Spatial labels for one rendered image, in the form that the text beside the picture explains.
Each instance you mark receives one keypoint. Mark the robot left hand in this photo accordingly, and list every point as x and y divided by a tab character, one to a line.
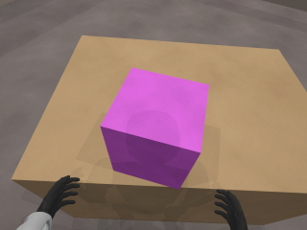
53	201

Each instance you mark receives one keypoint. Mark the robot left forearm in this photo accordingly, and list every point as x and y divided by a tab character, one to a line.
37	221

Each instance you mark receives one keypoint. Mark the carton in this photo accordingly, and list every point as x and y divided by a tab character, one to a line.
154	127

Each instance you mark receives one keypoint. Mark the pedestal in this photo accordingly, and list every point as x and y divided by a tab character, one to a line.
254	141

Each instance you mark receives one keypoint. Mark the robot right hand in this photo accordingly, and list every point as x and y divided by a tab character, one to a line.
235	216

